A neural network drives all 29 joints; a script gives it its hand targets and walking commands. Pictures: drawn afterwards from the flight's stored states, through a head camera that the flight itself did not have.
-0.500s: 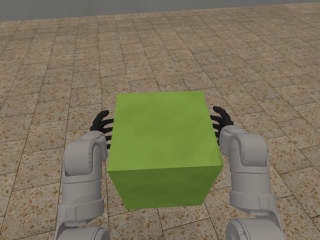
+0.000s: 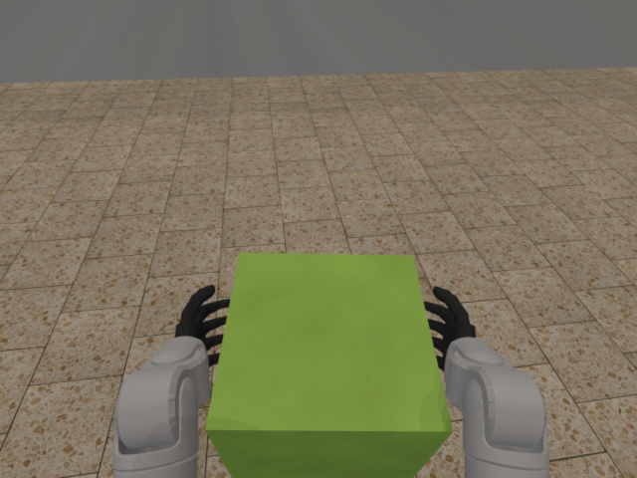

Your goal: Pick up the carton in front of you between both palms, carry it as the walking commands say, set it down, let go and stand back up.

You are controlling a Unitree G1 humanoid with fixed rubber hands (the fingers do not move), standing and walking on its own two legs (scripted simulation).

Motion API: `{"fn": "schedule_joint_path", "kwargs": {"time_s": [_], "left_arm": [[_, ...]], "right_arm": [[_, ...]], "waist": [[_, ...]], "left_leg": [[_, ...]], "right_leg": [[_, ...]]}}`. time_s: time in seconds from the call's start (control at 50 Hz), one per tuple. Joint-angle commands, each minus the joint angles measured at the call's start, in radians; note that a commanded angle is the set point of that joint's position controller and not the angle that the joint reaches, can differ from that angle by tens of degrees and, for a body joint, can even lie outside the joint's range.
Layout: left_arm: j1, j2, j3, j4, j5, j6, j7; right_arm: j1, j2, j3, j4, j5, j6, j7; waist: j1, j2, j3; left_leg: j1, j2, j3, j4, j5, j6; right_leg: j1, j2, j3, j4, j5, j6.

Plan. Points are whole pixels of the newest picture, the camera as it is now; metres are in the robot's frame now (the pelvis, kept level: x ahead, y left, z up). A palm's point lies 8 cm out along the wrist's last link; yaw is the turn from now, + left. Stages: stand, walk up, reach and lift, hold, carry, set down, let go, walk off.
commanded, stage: carry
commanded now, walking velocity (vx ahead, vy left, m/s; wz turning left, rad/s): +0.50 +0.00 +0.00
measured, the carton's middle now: (323, 378) +0.27 +0.01 +0.02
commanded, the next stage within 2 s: none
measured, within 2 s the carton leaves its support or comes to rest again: neither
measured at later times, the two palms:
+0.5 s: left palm (261, 198) +0.56 +0.11 +0.09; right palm (434, 202) +0.56 -0.19 +0.09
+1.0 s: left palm (257, 123) +0.87 +0.16 +0.08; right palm (387, 125) +0.85 -0.14 +0.09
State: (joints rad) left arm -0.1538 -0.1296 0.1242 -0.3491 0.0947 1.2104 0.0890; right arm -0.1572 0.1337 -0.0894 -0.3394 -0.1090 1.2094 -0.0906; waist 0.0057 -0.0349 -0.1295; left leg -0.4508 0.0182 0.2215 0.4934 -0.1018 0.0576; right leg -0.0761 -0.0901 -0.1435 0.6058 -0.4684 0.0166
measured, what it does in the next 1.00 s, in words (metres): walks ahead: right foot, then left foot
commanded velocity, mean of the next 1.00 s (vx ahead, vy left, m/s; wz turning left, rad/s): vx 0.39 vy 0.00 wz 0.00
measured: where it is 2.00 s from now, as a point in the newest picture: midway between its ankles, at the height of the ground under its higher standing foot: (320, 373)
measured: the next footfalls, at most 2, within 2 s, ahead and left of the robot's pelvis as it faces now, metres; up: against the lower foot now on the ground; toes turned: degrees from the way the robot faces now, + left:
right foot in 0.38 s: +0.40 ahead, -0.14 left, +0.00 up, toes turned -11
left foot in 0.82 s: +0.67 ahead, +0.10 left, +0.00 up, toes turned +13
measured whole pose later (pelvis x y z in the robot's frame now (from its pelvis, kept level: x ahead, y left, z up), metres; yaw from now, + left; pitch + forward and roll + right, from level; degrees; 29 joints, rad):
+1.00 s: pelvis +0.60 +0.01 +0.02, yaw -1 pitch +4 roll -1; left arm -0.15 -0.13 0.12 -0.31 0.12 1.22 0.09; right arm -0.15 0.13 -0.10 -0.29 -0.11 1.20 -0.08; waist -0.02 -0.02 -0.05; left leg -0.33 0.06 0.23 0.41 -0.17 0.06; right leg -0.43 -0.06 -0.09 0.96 -0.44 0.03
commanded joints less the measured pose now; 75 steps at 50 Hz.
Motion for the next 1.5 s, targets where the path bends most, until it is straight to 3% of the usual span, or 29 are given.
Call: {"fn": "schedule_joint_path", "kwargs": {"time_s": [0.0,0.06,0.1,0.16,0.28,0.36,0.38,0.4,0.42,0.44,0.48,0.52,0.58,0.76,0.8,0.82,0.84,0.86,0.88,0.9,0.94,1.06,1.12,1.16,1.18,1.2,1.22,1.32,1.48], "left_arm": [[-0.489,-0.828,-0.73,-0.075,-0.396,0.028,-0.271],[-0.509,-0.904,-0.737,-0.035,-0.397,0.004,-0.274],[-0.506,-0.938,-0.741,-0.036,-0.396,-0.014,-0.268],[-0.504,-0.939,-0.749,-0.052,-0.386,-0.027,-0.25],[-0.435,-0.878,-0.735,-0.065,-0.371,0.0,-0.238],[-0.424,-0.844,-0.715,-0.022,-0.377,0.02,-0.251],[-0.408,-0.838,-0.705,-0.002,-0.375,0.024,-0.253],[-0.41,-0.828,-0.689,0.027,-0.36,0.016,-0.254],[-0.399,-0.852,-0.689,0.04,-0.363,0.012,-0.254],[-0.427,-0.879,-0.696,0.013,-0.376,0.008,-0.256],[-0.481,-0.941,-0.722,-0.032,-0.4,-0.009,-0.261],[-0.533,-0.974,-0.745,-0.073,-0.424,-0.026,-0.265],[-0.519,-0.953,-0.755,-0.113,-0.445,-0.031,-0.269],[-0.402,-0.84,-0.725,-0.088,-0.39,0.012,-0.261],[-0.416,-0.829,-0.725,-0.072,-0.386,0.02,-0.261],[-0.422,-0.814,-0.722,-0.064,-0.383,0.024,-0.26],[-0.458,-0.827,-0.737,-0.087,-0.39,0.035,-0.259],[-0.463,-0.83,-0.743,-0.071,-0.392,0.037,-0.263],[-0.469,-0.866,-0.747,-0.049,-0.396,0.028,-0.266],[-0.479,-0.893,-0.749,-0.05,-0.399,0.015,-0.268],[-0.504,-0.948,-0.761,-0.066,-0.404,-0.012,-0.266],[-0.446,-0.962,-0.777,-0.141,-0.385,-0.049,-0.23],[-0.432,-0.916,-0.769,-0.173,-0.383,-0.032,-0.229],[-0.413,-0.873,-0.756,-0.155,-0.386,-0.007,-0.241],[-0.422,-0.859,-0.746,-0.129,-0.379,0.001,-0.248],[-0.389,-0.856,-0.725,-0.075,-0.369,0.003,-0.253],[-0.361,-0.859,-0.711,-0.034,-0.363,0.004,-0.256],[-0.41,-0.905,-0.707,0.008,-0.364,0.001,-0.262],[-0.475,-0.928,-0.742,-0.06,-0.399,-0.009,-0.253]], "right_arm": [[-0.407,0.87,0.671,-0.001,0.368,0.003,0.246],[-0.478,0.939,0.696,-0.025,0.401,-0.011,0.256],[-0.518,0.956,0.719,-0.058,0.426,-0.022,0.261],[-0.526,0.932,0.728,-0.084,0.445,-0.028,0.268],[-0.431,0.863,0.696,-0.075,0.414,-0.003,0.263],[-0.421,0.831,0.686,-0.041,0.388,0.019,0.258],[-0.433,0.812,0.682,-0.036,0.386,0.023,0.258],[-0.473,0.816,0.696,-0.061,0.399,0.036,0.257],[-0.491,0.824,0.7,-0.057,0.406,0.037,0.26],[-0.497,0.856,0.706,-0.039,0.41,0.029,0.263],[-0.513,0.912,0.71,-0.047,0.417,0.006,0.267],[-0.531,0.945,0.725,-0.071,0.418,-0.013,0.262],[-0.507,0.955,0.728,-0.103,0.404,-0.03,0.242],[-0.409,0.851,0.698,-0.098,0.378,0.014,0.238],[-0.393,0.84,0.686,-0.064,0.378,0.022,0.246],[-0.383,0.835,0.677,-0.046,0.376,0.025,0.249],[-0.386,0.824,0.658,-0.009,0.362,0.017,0.254],[-0.375,0.852,0.66,0.005,0.37,0.011,0.256],[-0.399,0.872,0.662,-0.016,0.384,0.006,0.258],[-0.42,0.907,0.672,-0.024,0.395,-0.002,0.261],[-0.465,0.967,0.696,-0.059,0.415,-0.025,0.266],[-0.433,0.948,0.714,-0.15,0.437,-0.049,0.275],[-0.408,0.899,0.705,-0.16,0.42,-0.036,0.269],[-0.386,0.863,0.697,-0.128,0.395,-0.021,0.263],[-0.386,0.845,0.695,-0.126,0.391,-0.008,0.259],[-0.396,0.833,0.699,-0.126,0.395,0.008,0.257],[-0.408,0.828,0.703,-0.114,0.392,0.019,0.259],[-0.473,0.88,0.715,-0.056,0.411,0.018,0.271],[-0.462,0.91,0.698,-0.069,0.409,0.0,0.262]], "waist": [[-0.037,0.311,-0.324],[-0.028,0.075,-0.253],[-0.022,0.093,-0.228],[-0.021,0.166,-0.208],[-0.029,0.186,-0.152],[-0.009,0.123,-0.176],[0.014,0.05,-0.224],[0.026,-0.214,-0.294],[0.026,-0.289,-0.266],[0.017,-0.2,-0.265],[0.013,-0.026,-0.268],[0.008,-0.046,-0.264],[0.01,-0.091,-0.237],[0.016,-0.124,-0.137],[-0.01,-0.051,-0.18],[-0.031,0.01,-0.229],[-0.039,0.26,-0.304],[-0.036,0.353,-0.292],[-0.031,0.284,-0.279],[-0.033,0.205,-0.295],[-0.021,0.117,-0.282],[-0.019,0.217,-0.318],[-0.015,0.175,-0.295],[-0.013,0.102,-0.292],[-0.019,0.001,-0.323],[-0.013,-0.07,-0.344],[-0.014,-0.1,-0.32],[-0.005,-0.036,-0.298],[-0.005,0.042,-0.321]], "left_leg": [[0.752,0.41,-0.746,-0.221,-0.012,0.231],[0.561,0.362,-0.506,-0.225,0.095,0.144],[0.436,0.313,-0.359,-0.286,-0.005,0.091],[0.403,0.274,-0.251,-0.339,-0.1,0.089],[0.443,0.232,-0.129,-0.292,0.08,0.047],[0.339,0.167,-0.023,-0.011,0.165,-0.012],[0.211,0.139,0.0,0.191,0.081,-0.048],[-0.051,0.033,-0.012,0.482,-0.113,-0.099],[-0.252,-0.014,-0.099,0.636,-0.395,-0.087],[-0.293,0.041,-0.178,0.733,-0.406,-0.056],[-0.275,0.109,-0.215,0.703,-0.302,-0.034],[-0.197,0.12,-0.196,0.567,-0.219,-0.04],[-0.177,0.108,-0.146,0.392,-0.154,-0.064],[-0.004,0.037,0.001,-0.029,0.031,-0.044],[0.259,-0.009,0.061,-0.077,-0.006,-0.031],[0.45,0.103,-0.086,-0.083,0.019,-0.013],[0.652,0.341,-0.49,-0.144,0.097,0.125],[0.725,0.409,-0.625,-0.187,0.379,0.194],[0.702,0.409,-0.535,-0.16,0.587,0.197],[0.676,0.388,-0.451,-0.139,0.658,0.168],[0.549,0.336,-0.297,-0.178,0.566,0.083],[0.51,0.25,-0.081,-0.142,0.653,0.055],[0.452,0.197,-0.026,-0.058,0.458,0.009],[0.294,0.18,-0.035,0.005,0.199,-0.053],[0.21,0.133,-0.058,0.04,-0.003,-0.08],[0.192,0.117,-0.106,0.016,-0.119,-0.089],[0.213,0.117,-0.112,0.002,-0.149,-0.094],[0.291,0.125,-0.106,-0.006,0.193,-0.099],[0.371,0.122,-0.104,-0.002,0.399,-0.098]], "right_leg": [[-0.645,0.101,0.051,0.601,-0.047,0.004],[-0.647,-0.032,0.155,0.573,0.037,-0.029],[-0.537,-0.028,0.115,0.385,0.096,-0.018],[-0.485,-0.015,0.06,0.172,0.188,0.004],[-0.405,0.025,-0.044,-0.101,0.4,-0.001],[-0.088,0.064,-0.116,-0.191,0.327,-0.032],[0.083,-0.037,0.028,-0.206,0.249,-0.047],[0.275,-0.264,0.457,-0.316,0.117,-0.184],[0.333,-0.345,0.641,-0.384,0.246,-0.248],[0.316,-0.343,0.568,-0.352,0.36,-0.245],[0.218,-0.302,0.413,-0.343,0.417,-0.19],[0.128,-0.259,0.276,-0.397,0.356,-0.146],[0.101,-0.229,0.179,-0.448,0.305,-0.155],[0.138,-0.167,0.005,-0.324,0.543,-0.095],[0.027,-0.109,-0.089,-0.085,0.638,-0.049],[-0.117,-0.077,-0.092,0.103,0.503,-0.004],[-0.37,0.035,-0.082,0.4,0.274,0.05],[-0.563,0.087,-0.003,0.551,-0.057,0.045],[-0.604,0.051,0.068,0.633,-0.101,0.024],[-0.604,0.015,0.101,0.61,-0.082,0.007],[-0.506,-0.031,0.124,0.367,0.026,-0.001],[-0.289,0.058,0.004,-0.034,0.27,0.008],[-0.16,0.052,-0.037,-0.253,0.549,0.005],[0.039,-0.069,0.038,-0.261,0.796,-0.005],[0.147,-0.17,0.13,-0.162,1.095,-0.058],[0.181,-0.204,0.176,-0.133,1.113,-0.114],[0.129,-0.198,0.179,-0.151,1.052,-0.12],[0.053,-0.113,0.081,-0.071,1.127,-0.071],[-0.011,-0.071,0.054,-0.031,1.028,-0.069]]}}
